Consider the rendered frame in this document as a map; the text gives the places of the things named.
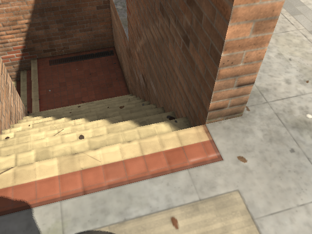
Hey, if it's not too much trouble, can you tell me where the stairs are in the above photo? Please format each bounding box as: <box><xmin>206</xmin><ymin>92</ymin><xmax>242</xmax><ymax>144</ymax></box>
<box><xmin>13</xmin><ymin>69</ymin><xmax>32</xmax><ymax>114</ymax></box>
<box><xmin>0</xmin><ymin>94</ymin><xmax>191</xmax><ymax>170</ymax></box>

